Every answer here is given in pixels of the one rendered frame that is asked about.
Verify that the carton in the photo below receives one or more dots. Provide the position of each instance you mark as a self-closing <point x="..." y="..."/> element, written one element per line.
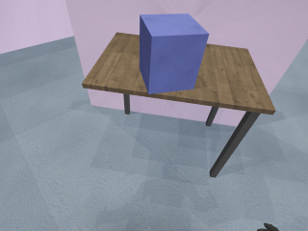
<point x="172" y="46"/>

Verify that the table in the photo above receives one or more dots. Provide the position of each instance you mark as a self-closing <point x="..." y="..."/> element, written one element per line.
<point x="227" y="78"/>

